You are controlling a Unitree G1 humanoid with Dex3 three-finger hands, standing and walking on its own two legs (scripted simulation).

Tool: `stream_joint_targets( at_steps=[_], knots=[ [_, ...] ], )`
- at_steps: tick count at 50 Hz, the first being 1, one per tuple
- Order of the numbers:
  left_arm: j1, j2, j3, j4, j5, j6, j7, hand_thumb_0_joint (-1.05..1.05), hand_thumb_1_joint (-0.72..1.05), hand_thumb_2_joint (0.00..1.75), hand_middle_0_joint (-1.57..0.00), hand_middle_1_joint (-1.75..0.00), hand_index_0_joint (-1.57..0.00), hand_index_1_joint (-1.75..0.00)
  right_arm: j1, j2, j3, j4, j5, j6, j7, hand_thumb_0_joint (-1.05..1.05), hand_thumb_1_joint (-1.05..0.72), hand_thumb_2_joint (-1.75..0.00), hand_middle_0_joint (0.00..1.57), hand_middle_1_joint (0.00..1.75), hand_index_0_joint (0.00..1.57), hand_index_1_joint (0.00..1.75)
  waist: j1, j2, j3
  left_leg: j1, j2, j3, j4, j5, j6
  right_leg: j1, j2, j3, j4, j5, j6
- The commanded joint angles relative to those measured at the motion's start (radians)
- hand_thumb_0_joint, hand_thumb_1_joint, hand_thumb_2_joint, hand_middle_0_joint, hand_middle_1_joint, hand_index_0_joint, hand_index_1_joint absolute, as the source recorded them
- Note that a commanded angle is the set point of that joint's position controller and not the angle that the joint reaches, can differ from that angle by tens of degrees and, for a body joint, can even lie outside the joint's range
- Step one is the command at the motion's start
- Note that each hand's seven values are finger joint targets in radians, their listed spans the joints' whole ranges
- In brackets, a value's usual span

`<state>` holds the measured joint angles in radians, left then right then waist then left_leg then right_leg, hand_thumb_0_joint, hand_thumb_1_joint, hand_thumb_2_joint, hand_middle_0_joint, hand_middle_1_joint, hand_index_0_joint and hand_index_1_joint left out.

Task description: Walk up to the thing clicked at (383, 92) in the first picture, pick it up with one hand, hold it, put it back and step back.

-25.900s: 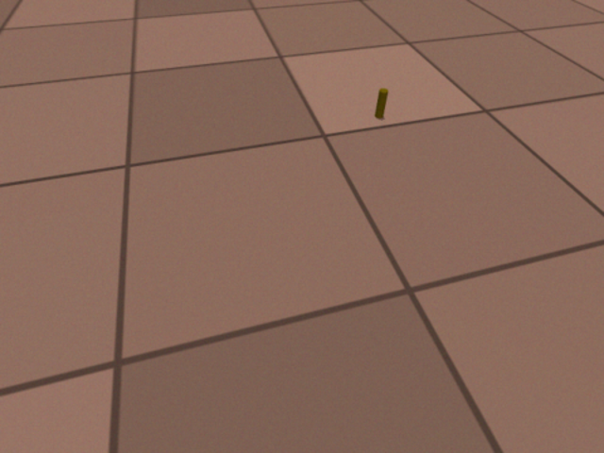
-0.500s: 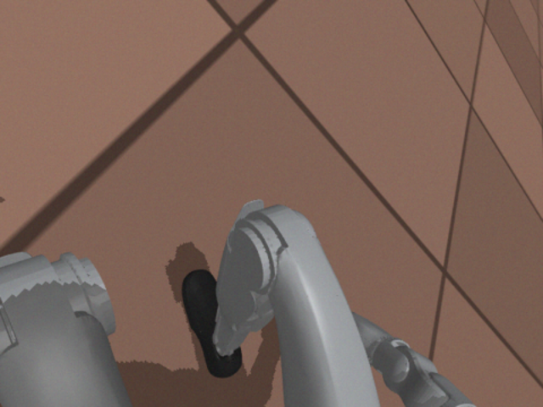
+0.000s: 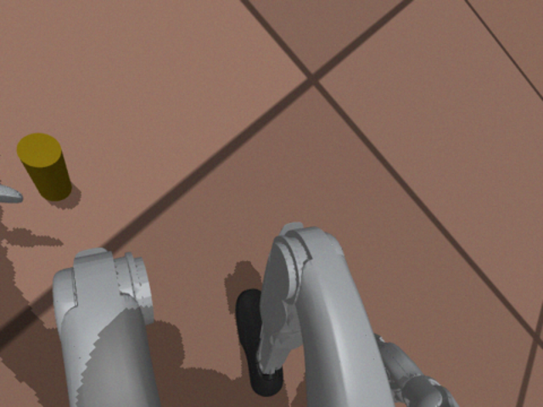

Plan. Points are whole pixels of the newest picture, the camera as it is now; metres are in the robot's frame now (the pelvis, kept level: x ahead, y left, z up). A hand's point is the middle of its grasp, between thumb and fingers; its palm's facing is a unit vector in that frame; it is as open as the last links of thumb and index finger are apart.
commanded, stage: home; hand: left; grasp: from the side
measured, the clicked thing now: (48, 171) +0.47 +0.26 -0.24
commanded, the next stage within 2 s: none
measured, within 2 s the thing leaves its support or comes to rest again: neither
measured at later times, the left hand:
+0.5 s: hand out of the picture +0.32 +0.32 +0.05, palm faces +0.19 -0.87 -0.46, open 17.1 cm
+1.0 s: hand out of the picture +0.26 +0.24 +0.26, palm faces +0.29 -0.89 -0.35, open 17.3 cm
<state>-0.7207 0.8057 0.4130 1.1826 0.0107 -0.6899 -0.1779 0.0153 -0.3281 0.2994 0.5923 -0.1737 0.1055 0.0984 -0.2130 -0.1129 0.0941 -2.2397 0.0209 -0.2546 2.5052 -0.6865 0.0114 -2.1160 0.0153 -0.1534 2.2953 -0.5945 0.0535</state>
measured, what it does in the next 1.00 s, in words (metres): rises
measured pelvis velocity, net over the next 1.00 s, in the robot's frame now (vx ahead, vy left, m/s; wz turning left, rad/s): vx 0.08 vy -0.01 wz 0.20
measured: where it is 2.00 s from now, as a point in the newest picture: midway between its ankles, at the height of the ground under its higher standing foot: (198, 387)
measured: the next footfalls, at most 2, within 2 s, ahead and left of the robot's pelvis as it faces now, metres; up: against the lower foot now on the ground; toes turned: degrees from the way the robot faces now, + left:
none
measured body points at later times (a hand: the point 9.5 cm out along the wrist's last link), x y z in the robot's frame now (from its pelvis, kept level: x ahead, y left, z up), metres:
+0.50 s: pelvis +0.02 -0.02 +0.14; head +0.21 +0.04 +0.55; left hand +0.31 +0.36 +0.08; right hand +0.21 -0.24 +0.01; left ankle +0.08 +0.12 -0.29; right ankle +0.14 -0.13 -0.29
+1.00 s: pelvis +0.08 -0.01 +0.35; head +0.16 +0.01 +0.79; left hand +0.25 +0.28 +0.28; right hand +0.28 -0.23 +0.26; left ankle +0.08 +0.12 -0.29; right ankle +0.14 -0.13 -0.29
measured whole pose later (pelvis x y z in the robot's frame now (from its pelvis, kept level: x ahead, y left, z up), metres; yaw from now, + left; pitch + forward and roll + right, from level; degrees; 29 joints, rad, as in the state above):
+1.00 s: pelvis +0.08 -0.01 +0.35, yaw +11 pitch +17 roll -2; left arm 0.19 0.26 0.07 0.28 -0.01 0.19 0.17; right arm 0.24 -0.22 0.01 0.51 0.05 0.00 -0.15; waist -0.06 0.02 -0.16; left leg -1.00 0.06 -0.04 1.24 -0.55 -0.03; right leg -0.98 -0.02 -0.05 1.20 -0.52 0.01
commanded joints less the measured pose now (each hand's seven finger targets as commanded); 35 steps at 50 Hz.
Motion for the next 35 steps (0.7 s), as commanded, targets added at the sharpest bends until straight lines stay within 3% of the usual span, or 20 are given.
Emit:
stream_joint_targets(
  at_steps=[1,2,3,4,5,6,7,10,11,12,16,17,21,23,26,30,35],
  knots=[
    [-0.279,0.266,0.067,-0.247,0.057,0.061,0.048,0.00,-0.61,0.10,-0.10,-0.07,-0.08,-0.08,0.114,-0.279,-0.168,-0.031,0.044,0.031,-0.020,0.00,-0.98,-0.93,0.20,0.30,0.20,0.30,-0.002,0.516,-0.667,0.525,0.025,0.079,-0.430,0.054,-0.021,0.187,0.026,-0.063,-0.181,0.061,-0.088],
    [-0.292,0.351,0.118,-0.308,0.072,0.085,0.061,0.00,-0.61,0.09,-0.10,-0.08,-0.09,-0.09,0.150,-0.285,-0.187,-0.030,0.054,0.042,-0.025,0.00,-0.99,-0.93,0.20,0.30,0.20,0.30,0.029,0.548,-0.728,0.540,0.022,0.091,-0.444,0.079,-0.020,0.216,0.023,-0.049,-0.180,0.071,-0.090],
    [-0.324,0.350,0.110,-0.365,0.084,0.103,0.065,0.00,-0.61,0.10,-0.11,-0.09,-0.09,-0.10,0.140,-0.257,-0.187,-0.038,0.061,0.052,-0.026,0.00,-1.01,-0.94,0.20,0.30,0.20,0.30,0.043,0.555,-0.758,0.558,0.023,0.099,-0.450,0.091,-0.020,0.210,0.024,-0.038,-0.182,0.074,-0.093],
    [-0.200,0.355,0.139,-0.292,0.096,0.139,0.073,0.00,-0.53,0.16,-0.08,-0.09,-0.08,-0.09,0.153,-0.271,-0.215,-0.039,0.069,0.062,-0.031,0.00,-0.93,-0.90,0.20,0.30,0.20,0.30,0.057,0.554,-0.744,0.568,0.020,0.108,-0.474,0.084,-0.021,0.205,0.018,-0.027,-0.193,0.059,-0.094],
    [-0.259,0.355,0.133,-0.387,0.096,0.157,0.079,0.00,-0.47,0.11,-0.07,-0.07,-0.07,-0.07,0.163,-0.254,-0.217,-0.042,0.074,0.068,-0.032,0.00,-0.90,-0.90,0.20,0.30,0.20,0.30,0.060,0.564,-0.754,0.570,0.021,0.112,-0.487,0.087,-0.022,0.202,0.020,-0.020,-0.192,0.061,-0.097],
    [-0.141,0.325,0.147,-0.343,0.098,0.193,0.086,0.00,-0.48,0.10,-0.06,-0.07,-0.06,-0.07,0.168,-0.245,-0.233,-0.045,0.086,0.072,-0.037,0.00,-0.90,-0.90,0.20,0.30,0.20,0.30,0.084,0.541,-0.767,0.575,0.016,0.125,-0.500,0.100,-0.021,0.220,0.019,-0.009,-0.211,0.064,-0.096],
    [-0.155,0.318,0.138,-0.393,0.099,0.216,0.092,0.00,-0.48,0.10,-0.06,-0.07,-0.06,-0.07,0.170,-0.237,-0.246,-0.048,0.093,0.073,-0.042,0.00,-0.90,-0.90,0.20,0.30,0.20,0.30,0.091,0.539,-0.782,0.572,0.016,0.137,-0.508,0.092,-0.018,0.220,0.020,0.001,-0.221,0.056,-0.098],
    [-0.043,0.157,0.066,-0.421,0.094,0.305,0.100,0.00,-0.48,0.10,-0.06,-0.07,-0.06,-0.07,0.188,-0.206,-0.292,-0.064,0.121,0.074,-0.051,0.00,-0.90,-0.90,0.20,0.30,0.20,0.30,0.102,0.469,-0.805,0.581,0.009,0.153,-0.563,0.077,-0.012,0.227,0.014,0.021,-0.281,0.039,-0.099],
    [0.034,0.077,0.019,-0.382,0.093,0.340,0.101,0.00,-0.49,0.10,-0.06,-0.07,-0.06,-0.07,0.184,-0.199,-0.305,-0.082,0.132,0.071,-0.055,0.00,-0.90,-0.90,0.20,0.30,0.20,0.30,0.087,0.423,-0.792,0.570,0.008,0.154,-0.583,0.064,-0.006,0.237,0.011,0.022,-0.310,0.029,-0.096],
    [0.045,0.053,0.010,-0.434,0.089,0.367,0.108,0.00,-0.50,0.09,-0.06,-0.07,-0.06,-0.07,0.201,-0.197,-0.320,-0.080,0.139,0.067,-0.059,0.00,-0.90,-0.90,0.20,0.30,0.20,0.30,0.093,0.384,-0.807,0.579,0.007,0.155,-0.597,0.069,-0.003,0.257,0.009,0.027,-0.337,0.032,-0.095],
    [0.102,-0.004,-0.054,-0.693,0.072,0.464,0.138,0.00,-0.52,0.08,-0.06,-0.07,-0.06,-0.07,0.218,-0.183,-0.360,-0.111,0.172,0.058,-0.076,0.00,-0.89,-0.90,0.20,0.30,0.20,0.30,0.102,0.299,-0.880,0.676,0.006,0.159,-0.683,0.054,0.008,0.378,0.006,0.051,-0.463,0.027,-0.087],
    [0.171,-0.017,-0.060,-0.712,0.067,0.491,0.150,0.00,-0.51,0.08,-0.06,-0.07,-0.06,-0.07,0.214,-0.178,-0.368,-0.127,0.181,0.054,-0.086,0.00,-0.90,-0.90,0.20,0.30,0.20,0.30,0.113,0.272,-0.886,0.700,0.005,0.167,-0.708,0.048,0.011,0.418,0.005,0.061,-0.504,0.023,-0.084],
    [0.261,0.015,-0.033,-0.897,0.052,0.567,0.205,0.00,-0.47,0.11,-0.07,-0.07,-0.06,-0.07,0.198,-0.143,-0.373,-0.157,0.206,0.034,-0.120,0.00,-0.89,-0.90,0.20,0.30,0.20,0.30,0.143,0.236,-0.884,0.771,0.005,0.183,-0.821,0.020,0.019,0.593,-0.003,0.098,-0.635,-0.006,-0.077],
    [0.308,0.019,-0.023,-0.924,0.050,0.593,0.231,0.00,-0.45,0.12,-0.07,-0.08,-0.07,-0.08,0.182,-0.119,-0.367,-0.168,0.214,0.022,-0.138,0.00,-0.90,-0.90,0.20,0.30,0.20,0.30,0.152,0.223,-0.862,0.793,0.004,0.195,-0.869,0.023,0.020,0.668,-0.005,0.120,-0.689,-0.017,-0.073],
    [0.396,-0.030,-0.026,-0.920,0.044,0.625,0.264,0.00,-0.46,0.11,-0.06,-0.07,-0.06,-0.07,0.176,-0.089,-0.361,-0.166,0.217,0.000,-0.166,0.00,-0.90,-0.90,0.20,0.30,0.20,0.30,0.164,0.205,-0.838,0.868,0.001,0.221,-0.921,0.093,0.022,0.774,-0.007,0.143,-0.769,0.036,-0.073],
    [0.520,-0.165,-0.099,-0.884,0.035,0.663,0.291,0.00,-0.50,0.09,-0.06,-0.06,-0.06,-0.06,0.177,-0.061,-0.355,-0.162,0.216,-0.037,-0.196,0.00,-0.90,-0.90,0.20,0.30,0.20,0.30,0.158,0.226,-0.756,0.991,0.000,0.233,-1.018,0.197,0.016,0.860,-0.008,0.138,-0.861,0.137,-0.079],
    [0.627,-0.270,-0.168,-0.875,0.016,0.712,0.310,0.00,-0.52,0.07,-0.06,-0.06,-0.05,-0.06,0.193,-0.054,-0.356,-0.165,0.215,-0.079,-0.211,0.00,-0.90,-0.90,0.20,0.30,0.20,0.30,0.160,0.197,-0.678,1.138,0.004,0.231,-1.151,0.274,0.010,1.001,-0.011,0.131,-1.002,0.205,-0.077]
  ],
)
